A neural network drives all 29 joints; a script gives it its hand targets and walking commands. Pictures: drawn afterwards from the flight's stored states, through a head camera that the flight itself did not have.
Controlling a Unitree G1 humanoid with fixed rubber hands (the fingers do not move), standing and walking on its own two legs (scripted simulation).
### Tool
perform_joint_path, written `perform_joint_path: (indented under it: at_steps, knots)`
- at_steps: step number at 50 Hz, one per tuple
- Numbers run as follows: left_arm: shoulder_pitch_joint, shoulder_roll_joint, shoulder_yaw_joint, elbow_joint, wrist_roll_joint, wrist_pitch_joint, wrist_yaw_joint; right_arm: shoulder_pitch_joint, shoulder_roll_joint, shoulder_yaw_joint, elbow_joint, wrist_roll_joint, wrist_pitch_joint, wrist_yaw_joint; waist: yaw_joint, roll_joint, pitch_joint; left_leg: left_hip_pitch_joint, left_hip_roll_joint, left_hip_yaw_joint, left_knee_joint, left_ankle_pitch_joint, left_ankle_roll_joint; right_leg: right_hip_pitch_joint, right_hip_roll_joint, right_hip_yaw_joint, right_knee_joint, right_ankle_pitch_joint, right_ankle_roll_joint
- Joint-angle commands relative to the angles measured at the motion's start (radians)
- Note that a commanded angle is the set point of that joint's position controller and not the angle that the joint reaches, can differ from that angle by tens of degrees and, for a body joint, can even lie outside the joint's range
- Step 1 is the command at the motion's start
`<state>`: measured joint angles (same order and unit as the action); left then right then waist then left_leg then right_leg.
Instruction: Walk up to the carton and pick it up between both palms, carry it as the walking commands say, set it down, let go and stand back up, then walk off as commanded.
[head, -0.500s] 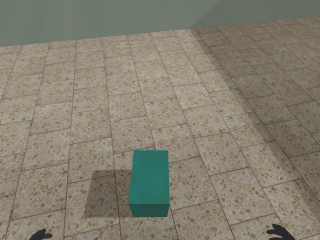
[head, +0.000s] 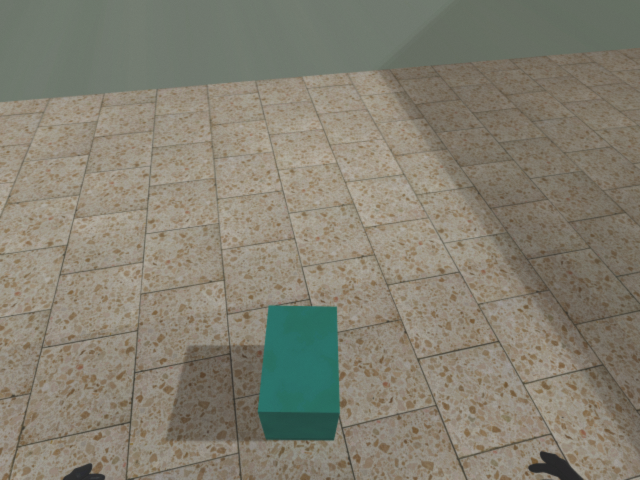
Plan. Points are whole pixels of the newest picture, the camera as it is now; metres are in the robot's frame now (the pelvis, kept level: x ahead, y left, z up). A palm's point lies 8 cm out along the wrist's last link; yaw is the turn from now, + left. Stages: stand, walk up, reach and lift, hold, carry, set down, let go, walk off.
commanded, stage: walk up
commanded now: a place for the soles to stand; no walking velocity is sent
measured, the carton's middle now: (301, 373) +0.50 +0.03 -0.62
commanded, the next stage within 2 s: reach and lift in 0.48 s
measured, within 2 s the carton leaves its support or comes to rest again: neither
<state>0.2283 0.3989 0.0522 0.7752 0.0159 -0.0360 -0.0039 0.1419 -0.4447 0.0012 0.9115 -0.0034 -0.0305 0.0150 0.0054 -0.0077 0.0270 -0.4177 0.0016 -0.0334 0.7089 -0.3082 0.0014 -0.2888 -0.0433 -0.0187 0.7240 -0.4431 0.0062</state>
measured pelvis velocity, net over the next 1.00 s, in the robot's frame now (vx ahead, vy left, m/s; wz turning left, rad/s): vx -0.01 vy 0.01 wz -0.02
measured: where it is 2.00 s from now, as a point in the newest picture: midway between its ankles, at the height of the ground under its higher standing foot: outside the picture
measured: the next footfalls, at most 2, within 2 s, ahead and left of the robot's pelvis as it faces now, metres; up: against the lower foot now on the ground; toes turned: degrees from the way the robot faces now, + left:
none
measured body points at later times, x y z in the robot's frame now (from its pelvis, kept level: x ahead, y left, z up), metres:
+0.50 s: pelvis +0.00 +0.00 +0.00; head +0.01 +0.01 +0.45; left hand +0.11 +0.32 -0.10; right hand +0.12 -0.32 -0.10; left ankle +0.04 +0.14 -0.71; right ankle -0.04 -0.13 -0.72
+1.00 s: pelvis -0.01 +0.01 -0.02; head +0.12 +0.01 +0.41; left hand +0.23 +0.27 -0.12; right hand +0.23 -0.25 -0.12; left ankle +0.04 +0.14 -0.72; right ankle -0.04 -0.13 -0.72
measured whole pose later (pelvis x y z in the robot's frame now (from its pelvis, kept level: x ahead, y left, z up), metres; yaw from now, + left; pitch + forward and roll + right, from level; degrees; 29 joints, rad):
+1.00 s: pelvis -0.01 +0.01 -0.02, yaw -1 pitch +6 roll +0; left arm -0.10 0.28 0.13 0.64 0.05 0.06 -0.01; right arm -0.14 -0.28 -0.01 0.68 -0.01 0.04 0.00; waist -0.02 -0.02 0.20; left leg -0.61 0.01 -0.02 0.83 -0.33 -0.01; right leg -0.49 -0.04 0.00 0.86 -0.47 0.03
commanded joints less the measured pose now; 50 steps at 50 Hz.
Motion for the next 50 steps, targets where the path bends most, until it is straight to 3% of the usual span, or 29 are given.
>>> perform_joint_path:
  at_steps: [1, 2, 5, 7, 8, 9, 11, 13, 15, 17, 19, 21, 22, 24, 25, 26, 28, 29, 30, 32, 33, 35, 39, 42, 43, 45, 46, 48, 50]
  knots:
    - [-0.044, 0.206, 0.026, -0.029, -0.013, -0.041, 0.013, 0.045, -0.212, -0.083, -0.032, -0.014, -0.054, -0.01, -0.035, 0.008, -0.232, 0.322, 0.164, -0.208, -0.144, 0.433, 0.144, -0.013, -0.035, 0.033, -0.02, 0.417, -0.026]
    - [-0.034, 0.176, 0.019, -0.015, -0.021, -0.035, 0.016, 0.031, -0.219, -0.074, -0.033, -0.011, -0.05, -0.014, -0.013, 0.04, -0.222, 0.322, 0.191, -0.244, -0.135, 0.404, 0.185, -0.047, -0.013, 0.024, -0.027, 0.257, -0.025]
    - [0.016, 0.197, 0.029, 0.003, -0.005, -0.033, 0.019, -0.023, -0.213, -0.076, -0.045, -0.014, -0.032, -0.014, -0.002, 0.101, -0.145, 0.219, 0.19, -0.23, -0.153, 0.247, 0.178, -0.036, 0.001, 0.031, -0.073, 0.088, -0.05]
    - [0.071, 0.216, 0.036, 0.027, 0.002, -0.042, 0.022, -0.077, -0.17, -0.07, -0.062, -0.01, -0.025, -0.01, 0.023, 0.042, -0.162, 0.11, 0.099, -0.127, -0.033, 0.216, 0.113, 0.063, -0.062, 0.141, -0.206, 0.116, -0.084]
    - [0.065, 0.254, 0.05, 0.029, 0.008, -0.043, 0.021, -0.109, -0.148, -0.061, -0.074, -0.015, -0.022, -0.008, 0.034, -0.039, -0.106, -0.025, 0.033, -0.057, 0.022, 0.116, 0.073, 0.12, -0.12, 0.242, -0.268, 0.081, -0.125]
    - [0.027, 0.261, 0.048, 0.016, 0.008, -0.046, 0.02, -0.096, -0.139, -0.062, -0.075, -0.019, -0.022, -0.005, 0.012, -0.064, -0.084, -0.068, 0.011, 0.005, 0.014, 0.024, 0.043, 0.139, -0.184, 0.3, -0.282, 0.133, -0.161]
    - [-0.009, 0.265, 0.06, 0.012, 0.009, -0.044, 0.015, -0.051, -0.137, -0.065, -0.06, -0.023, -0.025, -0.005, -0.004, -0.096, -0.063, -0.042, 0.02, 0.031, -0.016, -0.007, 0.035, 0.118, -0.208, 0.278, -0.236, 0.279, -0.181]
    - [-0.04, 0.242, 0.044, -0.014, 0.001, -0.037, 0.013, -0.02, -0.157, -0.067, -0.053, -0.025, -0.043, -0.007, -0.023, -0.04, -0.073, 0.117, 0.048, -0.032, -0.094, 0.18, 0.065, 0.008, -0.152, 0.167, -0.178, 0.287, -0.118]
    - [-0.027, 0.189, 0.028, -0.014, -0.013, -0.037, 0.013, 0.025, -0.208, -0.08, -0.035, -0.026, -0.053, -0.009, -0.027, 0.083, -0.173, 0.28, 0.156, -0.224, -0.15, 0.292, 0.139, -0.07, -0.021, 0.045, -0.035, 0.219, -0.041]
    - [-0.044, 0.185, 0.024, -0.02, -0.013, -0.03, 0.013, 0.029, -0.232, -0.081, -0.037, -0.017, -0.041, -0.013, -0.028, 0.105, -0.158, 0.278, 0.226, -0.324, -0.208, 0.215, 0.222, -0.097, 0.02, 0.028, -0.021, 0.039, -0.043]
    - [0.011, 0.174, 0.021, 0.011, -0.006, -0.034, 0.016, -0.038, -0.211, -0.08, -0.044, -0.019, -0.032, -0.013, 0.004, 0.127, -0.137, 0.21, 0.201, -0.265, -0.186, 0.208, 0.187, -0.042, -0.004, 0.032, -0.096, 0.068, -0.053]
    - [0.056, 0.227, 0.042, 0.031, 0.009, -0.041, 0.016, -0.102, -0.173, -0.065, -0.068, -0.013, -0.026, -0.007, 0.025, 0.025, -0.122, 0.068, 0.094, -0.119, -0.068, 0.136, 0.093, 0.058, -0.056, 0.136, -0.227, 0.073, -0.093]
    - [0.06, 0.247, 0.048, 0.033, 0.008, -0.046, 0.014, -0.105, -0.146, -0.058, -0.078, -0.014, -0.026, -0.004, 0.027, -0.046, -0.088, -0.009, 0.038, -0.057, -0.011, 0.125, 0.055, 0.104, -0.129, 0.246, -0.287, 0.111, -0.124]
    - [0.01, 0.277, 0.057, 0.015, 0.004, -0.047, 0.011, -0.075, -0.142, -0.054, -0.062, -0.021, -0.023, -0.005, 0.007, -0.087, -0.066, -0.063, 0.01, 0.033, -0.005, -0.086, 0.026, 0.148, -0.231, 0.31, -0.284, 0.307, -0.191]
    - [-0.221, 0.175, 0.152, -0.336, 0.069, 0.027, -0.012, -0.124, 0.024, -0.078, -0.354, -0.032, 0.02, 0.004, 0.018, -0.095, 0.167, 0.12, -0.045, 0.007, -0.144, 0.018, -0.018, -0.281, 0.026, 0.022, -0.203, 0.046, -0.006]
    - [-0.195, 0.106, 0.128, -0.319, 0.056, 0.061, -0.02, -0.117, -0.051, -0.134, -0.361, -0.039, 0.034, 0.02, -0.021, -0.117, 0.101, 0.235, -0.053, 0.052, -0.135, 0.009, -0.021, -0.322, 0.036, -0.017, -0.239, -0.007, -0.041]
    - [-0.202, 0.109, 0.162, -0.339, 0.086, 0.086, -0.039, -0.124, -0.038, -0.181, -0.331, -0.04, 0.043, 0.024, 0.022, -0.128, 0.149, 0.294, -0.049, 0.087, -0.139, 0.023, -0.04, -0.356, 0.023, -0.028, -0.32, -0.019, -0.043]
    - [-0.185, 0.091, 0.149, -0.335, 0.058, 0.101, -0.039, -0.075, -0.04, -0.202, -0.31, -0.056, 0.062, 0.021, -0.035, -0.105, 0.111, 0.309, -0.045, 0.103, -0.145, -0.002, -0.042, -0.306, 0.041, -0.032, -0.304, -0.013, -0.044]
    - [-0.189, 0.113, 0.173, -0.355, 0.073, 0.102, -0.039, -0.074, -0.023, -0.208, -0.305, -0.054, 0.062, 0.018, -0.024, -0.049, 0.098, 0.287, -0.044, 0.097, -0.153, 0.021, -0.045, -0.272, 0.042, -0.032, -0.295, 0.014, -0.037]
    - [-0.197, 0.092, 0.187, -0.397, 0.082, 0.098, -0.037, -0.123, -0.019, -0.23, -0.363, -0.069, 0.058, 0.015, -0.022, -0.056, -0.007, 0.275, -0.041, 0.083, -0.12, 0.104, -0.037, -0.231, 0.062, -0.039, -0.236, 0.087, -0.019]
    - [-0.235, 0.072, 0.187, -0.428, 0.092, 0.081, -0.033, -0.151, -0.011, -0.242, -0.394, -0.08, 0.041, 0.011, -0.039, 0.004, -0.043, 0.282, -0.034, 0.073, -0.09, 0.137, -0.04, -0.221, 0.072, -0.036, -0.194, 0.138, -0.026]
    - [-0.231, 0.065, 0.202, -0.398, 0.096, 0.079, -0.024, -0.186, 0.003, -0.23, -0.367, -0.044, 0.039, 0.007, -0.012, 0.088, -0.087, 0.27, -0.032, 0.081, -0.038, 0.18, -0.047, -0.213, 0.08, -0.039, -0.137, 0.172, -0.017]
    - [-0.374, 0.021, 0.173, -0.409, 0.047, 0.063, -0.011, -0.314, 0.039, -0.21, -0.394, -0.029, 0.032, 0.001, -0.026, 0.14, -0.165, 0.154, -0.025, 0.063, 0.053, 0.227, -0.06, -0.275, 0.105, -0.057, 0.002, 0.216, -0.001]
    - [-0.348, 0.0, 0.169, -0.337, 0.021, 0.07, 0.021, -0.303, 0.046, -0.228, -0.376, -0.04, 0.029, -0.013, -0.047, 0.088, -0.295, 0.196, -0.037, 0.026, 0.09, 0.367, -0.045, -0.335, 0.111, -0.062, 0.057, 0.295, 0.007]
    - [-0.375, -0.018, 0.159, -0.327, 0.02, 0.066, 0.018, -0.339, 0.033, -0.218, -0.394, -0.037, 0.027, -0.016, -0.022, 0.096, -0.311, 0.178, -0.032, 0.027, 0.11, 0.402, -0.051, -0.37, 0.111, -0.065, 0.086, 0.304, 0.013]
    - [-0.414, -0.022, 0.157, -0.309, 0.006, 0.075, 0.029, -0.338, 0.062, -0.233, -0.347, -0.046, 0.045, -0.033, -0.054, 0.038, -0.297, 0.158, -0.029, 0.028, 0.126, 0.4, -0.047, -0.403, 0.105, -0.051, 0.093, 0.325, 0.023]
    - [-0.46, -0.002, 0.183, -0.309, 0.022, 0.078, 0.03, -0.376, 0.082, -0.216, -0.333, -0.032, 0.058, -0.04, -0.019, 0.042, -0.298, 0.121, -0.03, 0.024, 0.132, 0.422, -0.041, -0.409, 0.097, -0.039, 0.104, 0.344, 0.035]
    - [-0.453, -0.04, 0.163, -0.257, -0.005, 0.093, 0.03, -0.375, 0.106, -0.205, -0.334, -0.03, 0.07, -0.056, -0.039, 0.007, -0.335, 0.119, -0.036, 0.02, 0.158, 0.417, -0.029, -0.428, 0.09, -0.028, 0.106, 0.348, 0.033]
    - [-0.485, -0.027, 0.18, -0.207, -0.007, 0.097, 0.031, -0.45, 0.135, -0.168, -0.335, -0.003, 0.084, -0.061, 0.013, 0.008, -0.333, 0.038, -0.039, 0.031, 0.178, 0.381, -0.013, -0.451, 0.086, -0.005, 0.114, 0.333, 0.04]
